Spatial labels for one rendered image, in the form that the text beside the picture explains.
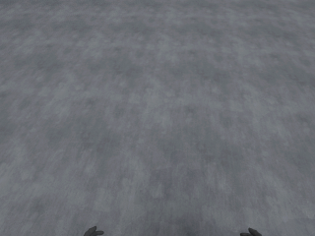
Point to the left robot hand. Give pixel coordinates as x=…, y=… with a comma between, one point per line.
x=92, y=232

